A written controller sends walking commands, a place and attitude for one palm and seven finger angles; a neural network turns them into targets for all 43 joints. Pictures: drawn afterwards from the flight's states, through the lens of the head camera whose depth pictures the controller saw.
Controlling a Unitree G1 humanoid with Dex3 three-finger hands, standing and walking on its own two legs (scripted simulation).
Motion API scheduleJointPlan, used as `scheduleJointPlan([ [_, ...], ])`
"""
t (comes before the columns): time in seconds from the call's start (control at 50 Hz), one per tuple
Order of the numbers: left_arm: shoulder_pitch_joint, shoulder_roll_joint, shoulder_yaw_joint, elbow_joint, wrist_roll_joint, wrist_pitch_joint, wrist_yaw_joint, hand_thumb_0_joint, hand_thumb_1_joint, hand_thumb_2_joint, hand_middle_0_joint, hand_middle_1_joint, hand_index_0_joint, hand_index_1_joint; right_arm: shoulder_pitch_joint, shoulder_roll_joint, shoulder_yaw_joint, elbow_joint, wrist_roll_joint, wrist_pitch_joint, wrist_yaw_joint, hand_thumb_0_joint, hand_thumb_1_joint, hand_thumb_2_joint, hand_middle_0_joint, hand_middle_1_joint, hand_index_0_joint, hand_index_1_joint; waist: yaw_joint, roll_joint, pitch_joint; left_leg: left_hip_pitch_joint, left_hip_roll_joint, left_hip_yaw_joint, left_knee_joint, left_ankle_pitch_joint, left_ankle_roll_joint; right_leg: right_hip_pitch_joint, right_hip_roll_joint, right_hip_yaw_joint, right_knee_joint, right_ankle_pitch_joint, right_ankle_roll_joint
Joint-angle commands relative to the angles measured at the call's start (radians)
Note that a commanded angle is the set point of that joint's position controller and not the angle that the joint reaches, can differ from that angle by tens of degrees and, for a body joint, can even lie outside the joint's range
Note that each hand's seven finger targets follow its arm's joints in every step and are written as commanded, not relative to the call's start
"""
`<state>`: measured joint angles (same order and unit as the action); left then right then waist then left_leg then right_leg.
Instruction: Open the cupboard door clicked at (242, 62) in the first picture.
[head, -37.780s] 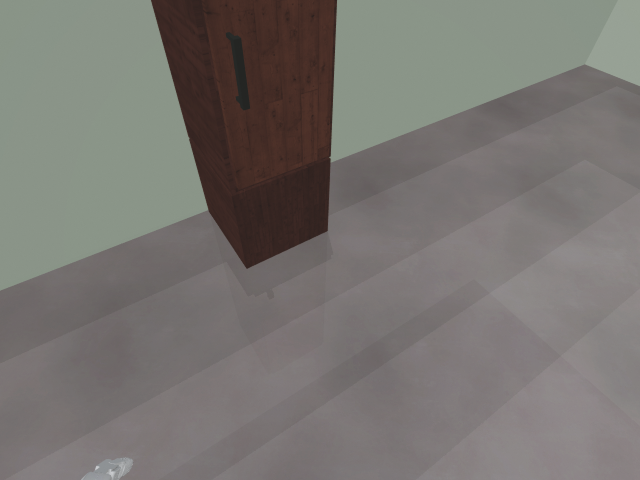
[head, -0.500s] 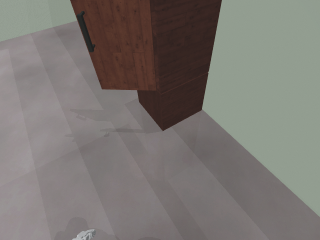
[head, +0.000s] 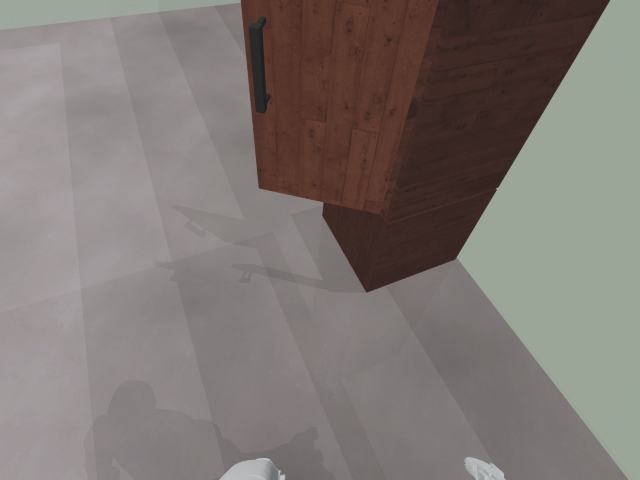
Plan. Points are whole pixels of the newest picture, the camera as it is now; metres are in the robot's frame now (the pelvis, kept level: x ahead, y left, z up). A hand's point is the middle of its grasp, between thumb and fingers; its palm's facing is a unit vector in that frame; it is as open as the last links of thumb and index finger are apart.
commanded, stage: take the last steps up to it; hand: left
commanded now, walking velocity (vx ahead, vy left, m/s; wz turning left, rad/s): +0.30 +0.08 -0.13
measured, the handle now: (261, 67) +0.82 +0.22 +0.05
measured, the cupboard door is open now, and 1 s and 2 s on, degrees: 53 53 53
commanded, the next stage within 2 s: come to a stop and stand still in 0.42 s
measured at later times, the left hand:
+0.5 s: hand (237, 346) +0.32 +0.17 -0.15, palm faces -0.11 -0.98 -0.16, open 7.4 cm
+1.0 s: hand (183, 363) +0.28 +0.25 -0.16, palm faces -0.03 -0.97 -0.22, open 7.3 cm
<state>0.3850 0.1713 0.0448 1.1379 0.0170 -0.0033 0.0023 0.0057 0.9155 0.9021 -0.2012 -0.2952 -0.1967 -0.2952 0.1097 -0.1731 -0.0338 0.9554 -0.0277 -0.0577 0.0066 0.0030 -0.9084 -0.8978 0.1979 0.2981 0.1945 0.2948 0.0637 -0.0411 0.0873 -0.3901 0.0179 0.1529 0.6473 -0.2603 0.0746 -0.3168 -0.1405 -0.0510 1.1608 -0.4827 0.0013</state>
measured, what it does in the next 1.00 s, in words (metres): walks ahead: right foot, then left foot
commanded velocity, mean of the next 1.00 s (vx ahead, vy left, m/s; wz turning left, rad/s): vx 0.01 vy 0.00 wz -0.04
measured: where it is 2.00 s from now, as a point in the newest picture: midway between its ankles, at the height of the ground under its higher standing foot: outside the picture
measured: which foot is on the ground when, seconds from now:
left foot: down 0.00-0.50, up 0.52-0.74, down 0.76-1.00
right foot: up 0.00-0.46, down 0.48-0.78, up 0.80-1.00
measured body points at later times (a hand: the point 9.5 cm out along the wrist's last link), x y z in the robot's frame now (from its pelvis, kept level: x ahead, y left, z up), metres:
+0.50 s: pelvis +0.18 +0.02 +0.00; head +0.21 +0.01 +0.45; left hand +0.32 +0.22 -0.14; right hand +0.05 -0.17 -0.14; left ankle +0.06 +0.08 -0.72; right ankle +0.21 -0.09 -0.72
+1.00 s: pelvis +0.23 +0.06 +0.01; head +0.27 +0.07 +0.46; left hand +0.28 +0.30 -0.15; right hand +0.32 -0.19 -0.12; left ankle +0.30 +0.15 -0.72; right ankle +0.15 -0.07 -0.65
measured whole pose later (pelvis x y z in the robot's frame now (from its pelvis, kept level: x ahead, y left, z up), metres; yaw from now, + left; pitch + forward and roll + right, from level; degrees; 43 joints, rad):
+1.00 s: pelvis +0.23 +0.06 +0.01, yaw -6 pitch +1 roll -2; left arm 0.21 0.22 0.06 1.00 0.01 0.06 0.03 0.00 0.92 0.90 -0.20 -0.29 -0.19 -0.29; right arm 0.10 -0.17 -0.03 0.96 -0.03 0.01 -0.05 0.01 -0.91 -0.90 0.20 0.30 0.20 0.30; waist 0.03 -0.01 0.08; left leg -0.36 0.05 0.09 0.53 -0.19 0.04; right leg -0.40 0.01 -0.01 1.06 -0.52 0.02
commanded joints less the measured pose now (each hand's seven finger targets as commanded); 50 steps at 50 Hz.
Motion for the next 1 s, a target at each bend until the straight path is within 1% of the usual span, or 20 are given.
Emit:
scheduleJointPlan([
  [0.0,-0.040,0.048,0.019,-0.101,0.010,-0.026,-0.008,0.000,0.900,0.900,-0.200,-0.300,-0.200,-0.300,0.186,-0.128,-0.020,0.018,0.004,-0.009,-0.028,0.000,-0.900,-0.900,0.200,0.300,0.200,0.300,-0.063,0.121,-0.067,0.189,0.280,-0.278,-0.441,0.091,0.066,-0.267,-0.023,0.042,0.145,0.157,-0.015],
  [0.14,-0.109,0.037,0.030,-0.146,0.009,-0.002,-0.011,0.000,0.900,0.900,-0.200,-0.300,-0.200,-0.300,0.252,-0.091,-0.021,0.054,0.004,-0.030,-0.031,0.000,-0.900,-0.900,0.200,0.300,0.200,0.300,-0.038,0.036,-0.042,0.276,0.258,-0.194,-0.510,0.254,0.088,-0.348,-0.001,0.057,-0.037,0.303,0.003],
  [0.36,-0.325,0.023,-0.002,-0.232,0.007,-0.018,-0.012,0.000,0.900,0.900,-0.200,-0.300,-0.200,-0.300,0.415,-0.087,0.004,0.153,-0.008,-0.019,-0.037,0.000,-0.900,-0.900,0.200,0.300,0.200,0.300,-0.101,0.096,-0.015,0.414,0.236,-0.098,-0.368,0.681,0.070,-0.213,0.074,-0.054,-0.438,0.243,-0.048],
  [0.4,-0.263,0.040,0.000,-0.221,0.006,-0.026,-0.008,0.000,0.900,0.900,-0.200,-0.300,-0.200,-0.300,0.406,-0.090,0.005,0.162,-0.005,-0.014,-0.038,0.000,-0.900,-0.900,0.200,0.300,0.200,0.300,-0.068,0.090,-0.047,0.397,0.220,-0.081,-0.268,0.758,0.055,-0.075,0.108,-0.070,-0.542,0.228,-0.063],
  [0.42,-0.172,0.052,0.005,-0.195,0.006,-0.032,-0.007,0.000,0.900,0.900,-0.200,-0.300,-0.200,-0.300,0.391,-0.097,0.006,0.162,0.002,-0.014,-0.039,0.000,-0.900,-0.900,0.200,0.300,0.200,0.300,-0.027,0.078,-0.091,0.371,0.194,-0.058,-0.178,0.776,0.028,0.056,0.127,-0.081,-0.617,0.300,-0.068],
  [0.44,-0.058,0.084,0.018,-0.158,0.006,-0.041,-0.003,0.000,0.900,0.900,-0.200,-0.300,-0.200,-0.300,0.362,-0.099,0.003,0.154,0.013,-0.016,-0.038,0.000,-0.900,-0.900,0.200,0.300,0.200,0.300,0.023,0.066,-0.143,0.250,0.159,-0.036,-0.044,0.703,-0.006,0.272,0.095,-0.034,-0.650,0.431,-0.090],
  [0.46,0.083,0.161,0.041,-0.118,0.007,-0.054,0.006,0.000,0.900,0.900,-0.200,-0.300,-0.200,-0.300,0.356,-0.082,-0.002,0.130,0.025,-0.018,-0.034,0.000,-0.900,-0.900,0.200,0.300,0.200,0.300,0.061,-0.051,-0.243,0.017,0.069,0.013,0.167,0.404,-0.053,0.534,-0.105,0.221,-0.641,0.691,-0.181],
  [0.48,0.137,0.238,0.051,-0.099,-0.006,-0.053,0.011,0.000,0.900,0.900,-0.200,-0.300,-0.200,-0.300,0.366,-0.069,-0.002,0.108,0.028,-0.014,-0.032,0.000,-0.900,-0.900,0.200,0.300,0.200,0.300,0.052,-0.172,-0.271,-0.176,-0.041,0.008,0.470,-0.350,-0.095,0.642,-0.351,0.501,-0.754,0.916,-0.328],
  [0.5,0.085,0.208,0.048,-0.114,-0.013,-0.048,0.024,0.000,0.900,0.900,-0.200,-0.300,-0.200,-0.300,0.301,-0.090,-0.007,0.095,0.024,0.001,-0.035,0.000,-0.900,-0.900,0.200,0.300,0.200,0.300,0.044,-0.055,-0.198,-0.194,0.016,-0.137,0.540,-0.358,-0.081,0.495,-0.355,0.447,-0.803,0.870,-0.348],
  [0.54,-0.060,0.126,0.025,-0.146,-0.007,-0.044,0.036,0.000,0.900,0.900,-0.200,-0.300,-0.200,-0.300,0.218,-0.023,0.000,0.083,0.025,0.024,-0.035,0.000,-0.900,-0.900,0.200,0.300,0.200,0.300,-0.016,-0.024,-0.050,-0.168,0.064,-0.168,0.452,-0.263,-0.095,0.262,-0.244,0.239,-0.814,1.002,-0.267],
  [0.58,-0.145,0.091,0.010,-0.162,-0.003,-0.044,0.037,0.000,0.900,0.900,-0.200,-0.300,-0.200,-0.300,0.286,0.018,0.009,0.107,0.025,0.052,-0.034,0.000,-0.900,-0.900,0.200,0.300,0.200,0.300,-0.076,-0.078,-0.073,-0.011,0.056,-0.142,0.283,-0.211,-0.110,0.130,-0.170,0.093,-0.821,1.045,-0.199],
  [0.64,-0.161,0.114,0.028,-0.169,0.002,-0.031,0.041,0.000,0.900,0.900,-0.200,-0.300,-0.200,-0.300,0.313,0.032,0.000,0.120,0.027,0.071,-0.029,0.000,-0.900,-0.900,0.200,0.300,0.200,0.300,-0.085,-0.090,-0.123,0.073,0.010,-0.081,0.085,-0.065,-0.126,0.129,-0.107,0.030,-0.754,0.992,-0.166],
  [0.7,-0.166,0.136,0.033,-0.156,-0.002,-0.007,0.040,0.000,0.900,0.900,-0.200,-0.300,-0.200,-0.300,0.305,-0.012,-0.017,0.107,0.019,0.077,-0.030,0.000,-0.900,-0.900,0.200,0.300,0.200,0.300,-0.097,-0.061,-0.140,0.202,0.006,-0.083,-0.133,0.157,-0.122,0.077,-0.079,0.032,-0.654,0.726,-0.107],
  [0.72,-0.152,0.121,0.030,-0.166,-0.006,0.003,0.039,0.000,0.900,0.900,-0.200,-0.300,-0.200,-0.300,0.303,-0.060,-0.026,0.095,0.014,0.071,-0.031,0.000,-0.900,-0.900,0.200,0.300,0.200,0.300,-0.090,0.035,-0.153,0.263,0.071,-0.135,-0.170,0.354,-0.090,0.025,-0.033,0.012,-0.587,0.570,-0.064],
  [0.74,-0.117,0.080,0.023,-0.173,-0.011,0.016,0.038,0.000,0.900,0.900,-0.200,-0.300,-0.200,-0.300,0.289,-0.132,-0.038,0.076,0.008,0.063,-0.035,0.000,-0.900,-0.900,0.200,0.300,0.200,0.300,-0.079,0.204,-0.168,0.269,0.247,-0.329,-0.203,0.644,-0.004,-0.041,0.053,-0.044,-0.503,0.260,-0.004],
  [0.76,-0.108,0.065,0.017,-0.177,-0.017,0.025,0.041,0.000,0.900,0.900,-0.200,-0.300,-0.200,-0.300,0.270,-0.183,-0.049,0.058,0.005,0.067,-0.044,0.000,-0.900,-0.900,0.200,0.300,0.200,0.300,-0.088,0.287,-0.168,0.202,0.358,-0.412,-0.271,0.742,0.104,-0.024,0.115,-0.036,-0.328,-0.100,0.015],
  [0.78,-0.118,0.075,0.018,-0.183,-0.014,0.035,0.044,0.000,0.900,0.900,-0.200,-0.300,-0.200,-0.300,0.238,-0.195,-0.050,0.039,-0.002,0.070,-0.048,0.000,-0.900,-0.900,0.200,0.300,0.200,0.300,-0.094,0.202,-0.132,0.127,0.374,-0.405,-0.295,0.614,0.144,-0.010,0.130,0.019,-0.176,-0.181,0.000],
  [0.84,-0.130,0.092,0.030,-0.166,-0.007,0.049,0.036,0.000,0.900,0.900,-0.200,-0.300,-0.200,-0.300,0.142,-0.172,-0.036,0.007,-0.004,0.068,-0.063,0.000,-0.900,-0.900,0.200,0.300,0.200,0.300,-0.074,0.203,-0.071,0.100,0.339,-0.373,-0.298,0.574,0.142,-0.106,0.113,0.090,-0.027,-0.099,0.004],
  [0.9,-0.102,0.097,0.032,-0.169,-0.006,0.053,0.027,0.000,0.900,0.900,-0.200,-0.300,-0.200,-0.300,0.115,-0.181,-0.039,-0.009,-0.001,0.069,-0.067,0.000,-0.900,-0.900,0.200,0.300,0.200,0.300,-0.070,0.147,-0.129,0.199,0.317,-0.323,-0.279,0.532,0.129,-0.139,0.118,0.080,-0.049,-0.047,0.017],
  [0.98,-0.123,0.098,0.034,-0.197,-0.001,0.063,0.016,0.000,0.900,0.900,-0.200,-0.300,-0.200,-0.300,0.116,-0.210,-0.054,-0.007,0.001,0.071,-0.063,0.000,-0.900,-0.900,0.200,0.300,0.200,0.300,-0.092,0.181,-0.174,0.239,0.335,-0.335,-0.318,0.334,0.119,-0.124,0.108,0.068,-0.158,-0.035,0.024],
])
